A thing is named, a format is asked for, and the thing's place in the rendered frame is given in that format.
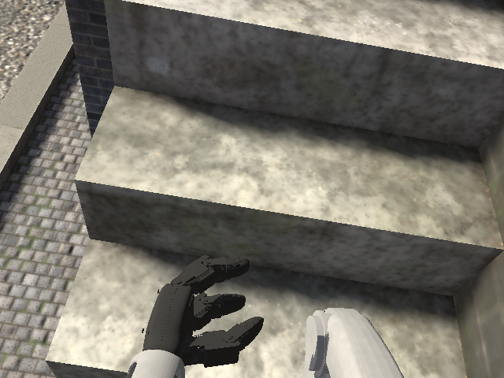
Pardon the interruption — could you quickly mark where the left robot forearm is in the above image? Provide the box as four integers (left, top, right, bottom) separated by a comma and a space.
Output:
125, 350, 185, 378

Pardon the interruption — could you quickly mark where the left robot hand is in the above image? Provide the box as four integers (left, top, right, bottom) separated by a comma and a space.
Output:
142, 255, 264, 368

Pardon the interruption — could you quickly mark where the robot right thigh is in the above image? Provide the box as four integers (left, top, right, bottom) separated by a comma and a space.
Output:
305, 308, 404, 378

